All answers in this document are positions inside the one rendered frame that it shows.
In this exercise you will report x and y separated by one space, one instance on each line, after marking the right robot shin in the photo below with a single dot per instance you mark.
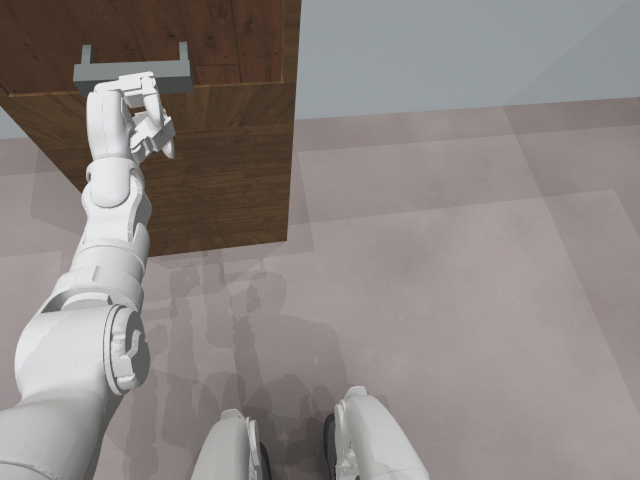
346 466

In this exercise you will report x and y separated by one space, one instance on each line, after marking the drawer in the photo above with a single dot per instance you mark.
229 41

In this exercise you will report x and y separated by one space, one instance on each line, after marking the robot left hand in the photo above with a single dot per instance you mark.
110 125

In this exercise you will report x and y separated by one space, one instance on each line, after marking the right robot thigh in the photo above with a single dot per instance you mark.
382 450

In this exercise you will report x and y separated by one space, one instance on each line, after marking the left robot forearm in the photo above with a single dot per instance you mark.
111 258

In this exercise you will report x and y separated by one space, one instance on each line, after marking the robot left upper arm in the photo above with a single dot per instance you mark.
74 368

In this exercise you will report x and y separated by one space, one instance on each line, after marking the handle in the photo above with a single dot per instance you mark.
171 76

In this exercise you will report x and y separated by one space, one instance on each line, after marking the cabinet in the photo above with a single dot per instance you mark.
229 183

